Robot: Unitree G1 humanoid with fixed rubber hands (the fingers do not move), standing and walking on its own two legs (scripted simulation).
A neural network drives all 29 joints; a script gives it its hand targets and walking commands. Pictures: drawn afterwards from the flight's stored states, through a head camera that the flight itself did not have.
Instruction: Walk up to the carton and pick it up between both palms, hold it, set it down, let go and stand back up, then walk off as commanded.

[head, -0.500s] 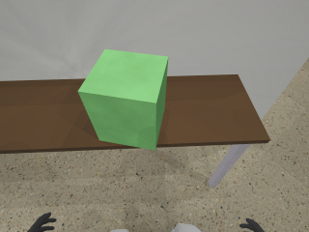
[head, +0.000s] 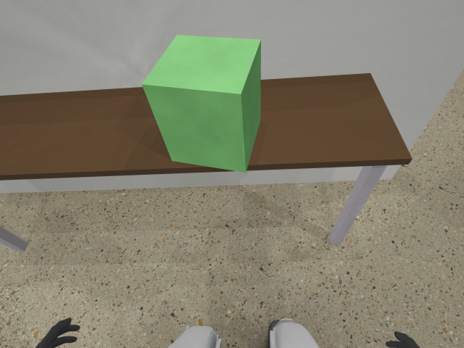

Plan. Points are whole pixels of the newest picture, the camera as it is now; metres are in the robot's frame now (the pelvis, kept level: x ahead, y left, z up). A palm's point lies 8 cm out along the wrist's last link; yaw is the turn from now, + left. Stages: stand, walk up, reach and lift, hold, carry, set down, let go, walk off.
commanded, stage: walk up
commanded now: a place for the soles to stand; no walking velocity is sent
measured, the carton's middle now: (212, 105) +0.65 +0.06 +0.01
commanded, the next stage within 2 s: none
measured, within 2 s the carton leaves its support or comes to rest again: neither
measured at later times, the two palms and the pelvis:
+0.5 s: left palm out of the picture -0.17 +0.44 -0.07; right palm out of the picture -0.13 -0.23 -0.05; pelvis -0.17 +0.09 +0.03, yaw +0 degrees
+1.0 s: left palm out of the picture -0.19 +0.47 -0.06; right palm out of the picture -0.27 -0.19 -0.07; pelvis -0.31 +0.14 +0.00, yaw +0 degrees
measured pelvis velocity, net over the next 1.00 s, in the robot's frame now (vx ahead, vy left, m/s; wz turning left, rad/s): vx -0.31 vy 0.14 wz -0.01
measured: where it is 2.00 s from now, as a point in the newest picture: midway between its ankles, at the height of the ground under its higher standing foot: outside the picture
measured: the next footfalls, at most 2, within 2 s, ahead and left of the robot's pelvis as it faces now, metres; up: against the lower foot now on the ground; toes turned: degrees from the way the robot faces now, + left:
left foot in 0.16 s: +0.00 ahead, +0.15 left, +0.03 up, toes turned -2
right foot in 0.62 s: -0.18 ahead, +0.01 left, +0.01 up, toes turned +1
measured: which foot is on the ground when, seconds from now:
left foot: up 0.00-0.14, down 0.16-0.62, up 0.64-0.96, down 0.98-1.00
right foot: down 0.00-0.16, up 0.18-0.60, down 0.62-0.98, up 1.00-1.00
